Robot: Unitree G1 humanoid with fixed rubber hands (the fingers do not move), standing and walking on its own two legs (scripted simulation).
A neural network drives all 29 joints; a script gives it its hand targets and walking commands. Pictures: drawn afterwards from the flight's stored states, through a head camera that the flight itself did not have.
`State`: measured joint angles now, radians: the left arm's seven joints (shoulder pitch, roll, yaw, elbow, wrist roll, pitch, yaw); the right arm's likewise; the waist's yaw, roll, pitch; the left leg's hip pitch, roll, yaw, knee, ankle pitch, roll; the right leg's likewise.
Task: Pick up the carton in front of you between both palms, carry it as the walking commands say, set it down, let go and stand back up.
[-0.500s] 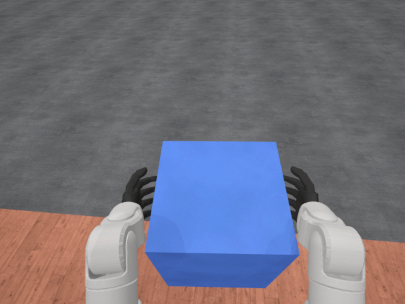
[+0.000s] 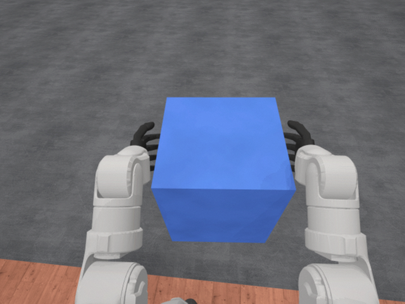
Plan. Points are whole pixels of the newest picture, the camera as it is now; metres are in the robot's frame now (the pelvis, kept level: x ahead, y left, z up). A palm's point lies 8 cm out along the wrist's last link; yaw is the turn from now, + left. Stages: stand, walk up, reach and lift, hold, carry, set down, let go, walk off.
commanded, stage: carry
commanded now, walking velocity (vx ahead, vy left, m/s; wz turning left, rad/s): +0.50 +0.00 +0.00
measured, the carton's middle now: (219, 175) +0.36 +0.01 +0.06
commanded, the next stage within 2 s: none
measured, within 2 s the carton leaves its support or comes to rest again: neither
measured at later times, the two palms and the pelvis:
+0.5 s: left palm (166, 66) +0.70 +0.16 +0.11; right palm (272, 67) +0.71 -0.14 +0.11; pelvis +0.33 +0.01 -0.02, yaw +3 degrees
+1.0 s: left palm (162, 45) +0.99 +0.23 +0.04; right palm (236, 38) +1.06 -0.06 +0.04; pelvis +0.67 +0.01 -0.07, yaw +11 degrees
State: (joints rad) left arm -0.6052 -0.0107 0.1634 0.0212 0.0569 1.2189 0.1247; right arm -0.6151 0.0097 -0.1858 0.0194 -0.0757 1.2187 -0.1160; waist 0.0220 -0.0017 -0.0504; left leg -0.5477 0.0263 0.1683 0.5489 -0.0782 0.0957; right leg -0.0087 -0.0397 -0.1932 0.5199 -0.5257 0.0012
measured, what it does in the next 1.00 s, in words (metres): goes down: right foot 0.07 m lower, then left foot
